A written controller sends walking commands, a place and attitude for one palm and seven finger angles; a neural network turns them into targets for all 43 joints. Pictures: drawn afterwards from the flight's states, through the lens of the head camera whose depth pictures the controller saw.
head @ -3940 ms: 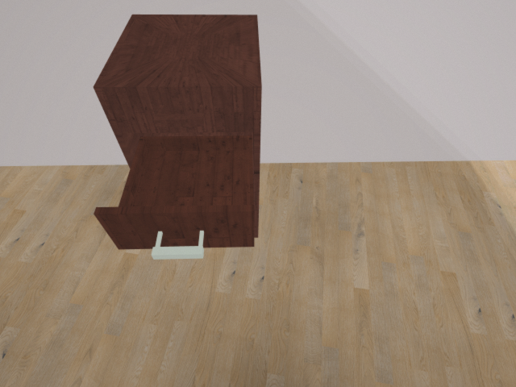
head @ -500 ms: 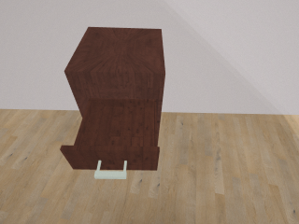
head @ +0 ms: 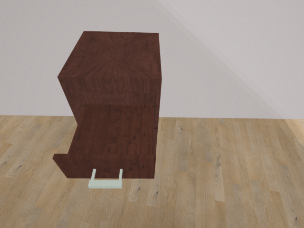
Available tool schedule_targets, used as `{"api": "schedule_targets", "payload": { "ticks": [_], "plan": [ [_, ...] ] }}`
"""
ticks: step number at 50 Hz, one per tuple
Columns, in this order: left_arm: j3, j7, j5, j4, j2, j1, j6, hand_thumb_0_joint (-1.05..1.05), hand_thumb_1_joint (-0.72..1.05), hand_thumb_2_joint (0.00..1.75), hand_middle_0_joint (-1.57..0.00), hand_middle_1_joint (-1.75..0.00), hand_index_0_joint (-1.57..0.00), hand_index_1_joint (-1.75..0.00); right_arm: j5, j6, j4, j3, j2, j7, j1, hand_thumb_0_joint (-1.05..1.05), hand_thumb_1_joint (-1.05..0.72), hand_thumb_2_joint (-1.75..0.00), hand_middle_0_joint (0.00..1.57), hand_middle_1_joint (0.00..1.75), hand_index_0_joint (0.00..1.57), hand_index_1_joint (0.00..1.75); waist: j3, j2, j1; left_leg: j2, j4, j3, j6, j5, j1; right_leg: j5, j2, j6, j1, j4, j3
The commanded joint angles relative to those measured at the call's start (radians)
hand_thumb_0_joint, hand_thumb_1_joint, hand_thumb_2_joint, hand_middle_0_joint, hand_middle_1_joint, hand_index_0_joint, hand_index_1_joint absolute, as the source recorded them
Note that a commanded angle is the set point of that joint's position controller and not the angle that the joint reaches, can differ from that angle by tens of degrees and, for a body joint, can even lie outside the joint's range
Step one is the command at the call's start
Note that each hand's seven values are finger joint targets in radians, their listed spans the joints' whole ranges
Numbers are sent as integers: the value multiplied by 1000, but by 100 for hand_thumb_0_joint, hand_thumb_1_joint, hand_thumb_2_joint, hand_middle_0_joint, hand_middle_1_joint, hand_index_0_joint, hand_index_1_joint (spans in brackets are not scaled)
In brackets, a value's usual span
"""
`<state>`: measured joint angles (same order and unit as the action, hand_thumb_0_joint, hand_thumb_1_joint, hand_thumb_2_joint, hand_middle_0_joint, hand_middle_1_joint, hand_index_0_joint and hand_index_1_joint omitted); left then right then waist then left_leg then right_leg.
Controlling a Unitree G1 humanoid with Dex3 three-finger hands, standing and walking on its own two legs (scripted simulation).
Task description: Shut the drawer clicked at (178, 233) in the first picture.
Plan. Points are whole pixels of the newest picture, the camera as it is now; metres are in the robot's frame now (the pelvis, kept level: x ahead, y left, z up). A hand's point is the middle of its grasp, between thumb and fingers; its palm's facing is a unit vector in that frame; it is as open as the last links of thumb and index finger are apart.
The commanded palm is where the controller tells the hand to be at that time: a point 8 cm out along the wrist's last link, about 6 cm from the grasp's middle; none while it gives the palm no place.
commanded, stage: shuffle to correct the standing spot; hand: left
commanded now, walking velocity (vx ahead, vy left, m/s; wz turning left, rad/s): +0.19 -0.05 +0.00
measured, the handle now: (106, 178) +0.35 +0.20 -0.25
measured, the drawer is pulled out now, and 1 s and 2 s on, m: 0.29 0.29 0.29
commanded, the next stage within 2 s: come to a stop and stand still in 0.04 s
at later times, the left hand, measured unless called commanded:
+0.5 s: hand out of the picture +0.03 +0.15 -0.18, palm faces +0.04 -0.98 -0.20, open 7.3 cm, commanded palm none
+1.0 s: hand out of the picture +0.03 +0.18 -0.17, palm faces -0.02 -0.97 -0.22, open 7.4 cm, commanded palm none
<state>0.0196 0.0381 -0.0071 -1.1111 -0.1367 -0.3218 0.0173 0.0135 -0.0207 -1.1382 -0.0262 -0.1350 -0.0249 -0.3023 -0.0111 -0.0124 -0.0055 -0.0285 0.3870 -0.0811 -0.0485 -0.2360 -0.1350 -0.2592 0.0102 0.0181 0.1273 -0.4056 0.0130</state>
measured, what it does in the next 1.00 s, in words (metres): stands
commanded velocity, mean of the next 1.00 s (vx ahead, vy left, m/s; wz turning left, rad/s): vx -0.02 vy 0.01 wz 0.01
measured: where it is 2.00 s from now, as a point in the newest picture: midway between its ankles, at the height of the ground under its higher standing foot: outside the picture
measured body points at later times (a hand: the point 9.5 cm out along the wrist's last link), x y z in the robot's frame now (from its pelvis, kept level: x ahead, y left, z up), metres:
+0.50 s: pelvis +0.04 -0.02 +0.00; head +0.05 -0.02 +0.45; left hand +0.03 +0.20 -0.16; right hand +0.05 -0.25 -0.16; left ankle -0.02 +0.08 -0.74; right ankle -0.03 -0.11 -0.74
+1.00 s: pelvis -0.02 +0.00 -0.01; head -0.01 +0.00 +0.44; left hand +0.03 +0.24 -0.15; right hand +0.00 -0.23 -0.16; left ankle +0.00 +0.09 -0.74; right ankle -0.03 -0.11 -0.74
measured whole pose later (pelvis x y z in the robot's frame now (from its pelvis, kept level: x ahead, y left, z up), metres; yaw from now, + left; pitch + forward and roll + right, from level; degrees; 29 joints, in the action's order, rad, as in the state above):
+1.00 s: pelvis -0.02 +0.00 -0.01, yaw -1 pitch -1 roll +0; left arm 0.02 0.03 -0.01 -0.97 -0.18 -0.28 0.00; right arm 0.02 0.00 -1.00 -0.02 -0.18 -0.01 -0.30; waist -0.01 0.01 -0.01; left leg -0.02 0.48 -0.07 -0.04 -0.24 -0.24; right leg -0.29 0.01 0.02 0.22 -0.51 -0.01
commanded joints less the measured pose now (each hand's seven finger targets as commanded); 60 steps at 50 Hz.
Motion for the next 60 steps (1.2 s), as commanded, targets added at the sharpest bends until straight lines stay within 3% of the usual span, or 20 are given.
{"api": "schedule_targets", "payload": {
  "ticks": [1,4,8,10,13,16,20,24,28,29,30,31,33,34,36,37,38,42,50,60],
  "plan": [
    [-16,-6,-13,25,-80,-76,4,0,90,90,-20,-30,-20,-30,2,-3,15,34,-122,1,-69,0,-90,-90,20,30,20,30,-125,20,4,145,-116,160,-19,-222,-66,-131,-75,42,130,48,-71],
    [-20,-12,-16,31,-77,-89,6,0,90,90,-20,-30,-20,-30,3,-6,21,39,-125,3,-73,0,-90,-90,20,30,20,30,-157,44,6,156,-132,181,-34,-278,-104,-144,-60,52,149,18,-63],
    [-19,-11,-14,25,-74,-112,18,0,90,90,-20,-30,-20,-30,-1,-22,25,33,-101,0,-83,0,-90,-90,20,30,20,30,-150,6,13,137,-51,151,-42,-75,-102,-16,-76,62,122,11,-78],
    [-16,0,-9,11,-69,-136,28,0,90,90,-20,-30,-20,-30,-1,-32,21,23,-82,-9,-88,0,-90,-90,20,30,20,30,-80,-31,13,118,46,96,-23,207,-47,293,-108,62,63,-5,-100],
    [-12,16,5,5,-81,-143,38,0,90,90,-20,-30,-20,-30,-8,-30,15,16,-70,-25,-106,0,-90,-90,20,30,20,30,6,-38,-2,118,75,80,7,438,1,819,-148,41,-34,-40,-102],
    [-21,27,8,23,-111,-137,35,0,90,90,-20,-30,-20,-30,-15,-19,30,24,-87,-33,-96,0,-90,-90,20,30,20,30,51,-25,0,122,75,71,18,501,31,957,-168,29,-71,-71,-93],
    [-32,31,5,58,-118,-85,12,0,90,90,-20,-30,-20,-30,-17,-1,52,39,-94,-33,-66,0,-90,-90,20,30,20,30,20,40,2,156,48,85,17,552,65,684,-159,34,11,-61,-97],
    [-31,28,-2,71,-115,-64,2,0,90,90,-20,-30,-20,-30,-14,5,68,42,-100,-25,-40,0,-90,-90,20,30,20,30,-14,35,10,167,18,101,14,470,58,465,-142,34,52,-14,-106],
    [-29,29,-1,76,-127,-63,10,0,90,90,-20,-30,-20,-30,-10,-1,77,41,-107,-22,-30,0,-90,-90,20,30,20,30,76,17,6,153,39,93,12,547,94,643,-150,34,-17,-30,-107],
    [-49,57,-15,62,-175,-111,24,0,90,90,-20,-30,-20,-30,-23,4,168,60,-161,-11,76,0,-90,-90,20,30,20,30,-22,-22,29,140,291,18,48,354,-61,926,-190,-49,37,-4,-143],
    [-55,47,-13,117,-196,-89,27,0,90,90,-20,-30,-20,-30,-13,14,202,53,-96,-1,44,0,-90,-90,20,30,20,30,8,-114,8,74,299,78,30,-118,-189,863,-242,5,-31,-21,-213],
    [-40,37,-17,126,-175,-55,33,0,90,90,-20,-30,-20,-30,-11,16,198,54,-89,-1,51,0,-90,-90,20,30,20,30,24,-51,2,76,292,86,32,-180,-181,796,-253,68,-17,-23,-213],
    [-43,31,-18,171,-185,5,34,0,90,90,-20,-30,-20,-30,-9,12,202,50,-79,9,-9,0,-90,-90,20,30,20,30,107,4,-31,62,172,39,41,-84,-122,670,-212,117,-45,-62,-160],
    [-44,29,-12,184,-191,19,32,0,90,90,-20,-30,-20,-30,-10,11,197,49,-88,11,-29,0,-90,-90,20,30,20,30,131,-28,-44,56,118,54,38,3,-72,575,-185,104,-33,-91,-145],
    [-36,23,-2,194,-161,28,18,0,90,90,-20,-30,-20,-30,-3,5,203,52,-133,5,-16,0,-90,-90,20,30,20,30,78,34,-27,129,99,118,12,176,-28,299,-119,59,80,-74,-114],
    [-35,21,-4,195,-157,23,10,0,90,90,-20,-30,-20,-30,1,9,212,47,-139,5,7,0,-90,-90,20,30,20,30,23,29,-12,143,82,127,7,120,-73,157,-105,51,108,-36,-117],
    [-32,18,-8,188,-153,33,2,0,90,90,-20,-30,-20,-30,3,7,208,43,-134,5,23,0,-90,-90,20,30,20,30,-54,102,-8,147,41,153,-3,87,-118,61,-90,47,137,-30,-115],
    [-23,6,-11,178,-155,10,-6,0,90,90,-20,-30,-20,-30,5,9,209,35,-147,10,10,0,-90,-90,20,30,20,30,-169,-16,3,124,-27,170,-4,-133,-202,-164,-75,47,184,31,-131],
    [-23,-1,-11,164,-155,-23,-8,0,90,90,-20,-30,-20,-30,6,-5,174,30,-168,12,-21,0,-90,-90,20,30,20,30,-65,42,17,138,-105,200,-14,-202,-176,-119,-70,37,111,-2,-96],
    [-10,3,-3,85,-123,-54,4,0,90,90,-20,-30,-20,-30,-4,-19,85,18,-134,0,-73,0,-90,-90,20,30,20,30,-24,22,9,132,-27,151,-10,124,-57,68,-94,35,87,9,-99]
  ]
}}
